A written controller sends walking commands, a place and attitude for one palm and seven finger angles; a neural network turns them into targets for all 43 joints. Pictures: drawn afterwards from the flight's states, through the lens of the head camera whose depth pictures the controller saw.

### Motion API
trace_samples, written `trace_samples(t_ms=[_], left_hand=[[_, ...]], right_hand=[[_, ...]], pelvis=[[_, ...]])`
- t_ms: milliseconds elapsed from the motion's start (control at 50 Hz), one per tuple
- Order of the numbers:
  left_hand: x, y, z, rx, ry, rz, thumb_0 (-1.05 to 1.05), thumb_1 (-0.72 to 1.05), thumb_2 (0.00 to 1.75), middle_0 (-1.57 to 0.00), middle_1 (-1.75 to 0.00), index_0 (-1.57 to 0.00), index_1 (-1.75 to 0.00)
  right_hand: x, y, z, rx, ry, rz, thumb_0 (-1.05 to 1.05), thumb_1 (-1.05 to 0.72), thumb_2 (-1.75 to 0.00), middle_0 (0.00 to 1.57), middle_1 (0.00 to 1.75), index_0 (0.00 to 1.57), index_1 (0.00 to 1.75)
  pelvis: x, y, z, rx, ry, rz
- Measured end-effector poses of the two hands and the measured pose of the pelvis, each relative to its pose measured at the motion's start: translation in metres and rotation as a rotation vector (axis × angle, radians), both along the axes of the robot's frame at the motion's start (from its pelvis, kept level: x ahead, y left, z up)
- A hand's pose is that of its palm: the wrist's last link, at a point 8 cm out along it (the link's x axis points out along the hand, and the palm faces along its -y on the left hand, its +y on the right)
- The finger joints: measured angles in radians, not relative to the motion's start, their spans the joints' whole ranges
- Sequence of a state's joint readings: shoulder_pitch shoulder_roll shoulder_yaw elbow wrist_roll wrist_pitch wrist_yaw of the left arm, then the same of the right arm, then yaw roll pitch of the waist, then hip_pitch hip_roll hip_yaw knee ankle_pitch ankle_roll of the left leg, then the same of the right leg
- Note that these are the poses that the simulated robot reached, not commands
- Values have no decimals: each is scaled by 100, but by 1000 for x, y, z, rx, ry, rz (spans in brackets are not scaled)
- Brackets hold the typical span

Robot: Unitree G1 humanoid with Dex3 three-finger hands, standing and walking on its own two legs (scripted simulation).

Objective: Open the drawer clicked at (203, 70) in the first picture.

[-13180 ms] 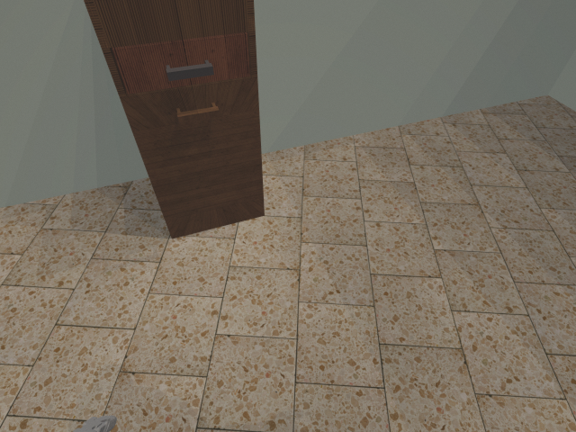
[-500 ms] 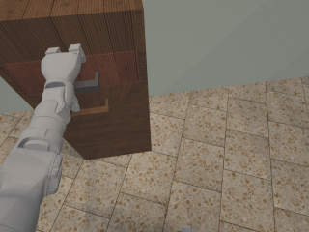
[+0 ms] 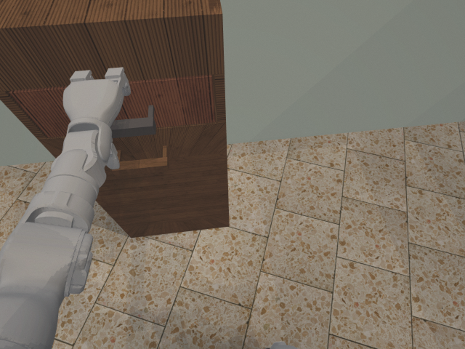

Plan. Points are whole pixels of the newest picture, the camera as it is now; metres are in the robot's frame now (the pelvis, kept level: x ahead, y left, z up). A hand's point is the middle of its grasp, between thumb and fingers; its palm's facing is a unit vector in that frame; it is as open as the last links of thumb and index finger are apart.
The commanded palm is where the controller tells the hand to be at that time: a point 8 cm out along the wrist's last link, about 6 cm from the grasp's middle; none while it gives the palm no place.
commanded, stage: move the hooked fingers above the handle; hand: left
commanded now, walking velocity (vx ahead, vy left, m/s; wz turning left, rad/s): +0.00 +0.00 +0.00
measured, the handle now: (122, 120) +0.56 +0.20 +0.02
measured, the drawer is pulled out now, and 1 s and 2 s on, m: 0.00 0.00 0.00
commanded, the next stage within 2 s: lower the fingers behind the handle in 1.88 s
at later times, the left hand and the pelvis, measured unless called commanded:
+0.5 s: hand (124, 116) +0.52 +0.17 +0.07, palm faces +0.08 +0.00 -1.00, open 13.8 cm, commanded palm +0.50 +0.21 +0.13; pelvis +0.00 +0.00 +0.00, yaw -1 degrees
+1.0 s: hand (112, 123) +0.51 +0.19 +0.07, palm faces +0.06 -0.07 -1.00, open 13.8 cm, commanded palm +0.49 +0.22 +0.13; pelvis +0.00 +0.01 +0.00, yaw +0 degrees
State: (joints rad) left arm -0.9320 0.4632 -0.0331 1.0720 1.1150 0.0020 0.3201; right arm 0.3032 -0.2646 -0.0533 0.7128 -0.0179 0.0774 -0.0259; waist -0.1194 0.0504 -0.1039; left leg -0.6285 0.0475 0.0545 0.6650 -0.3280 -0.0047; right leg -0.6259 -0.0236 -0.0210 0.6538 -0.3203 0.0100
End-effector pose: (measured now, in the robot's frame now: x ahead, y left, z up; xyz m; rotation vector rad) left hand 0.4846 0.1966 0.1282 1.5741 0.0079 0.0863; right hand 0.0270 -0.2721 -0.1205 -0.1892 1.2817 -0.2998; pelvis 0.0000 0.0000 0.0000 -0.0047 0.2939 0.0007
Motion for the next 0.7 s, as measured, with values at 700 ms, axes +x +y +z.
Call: trace_samples(t_ms=[700], left_hand=[[12, 23, 12, 6, 124, 167, 0, -49, 30, -34, -121, -35, -123]], right_hand=[[-13, 13, -2, 26, 23, -62, 0, -90, -90, 20, 30, 21, 30]], pelvis=[[3, 2, 4, 0, -4, -17]])
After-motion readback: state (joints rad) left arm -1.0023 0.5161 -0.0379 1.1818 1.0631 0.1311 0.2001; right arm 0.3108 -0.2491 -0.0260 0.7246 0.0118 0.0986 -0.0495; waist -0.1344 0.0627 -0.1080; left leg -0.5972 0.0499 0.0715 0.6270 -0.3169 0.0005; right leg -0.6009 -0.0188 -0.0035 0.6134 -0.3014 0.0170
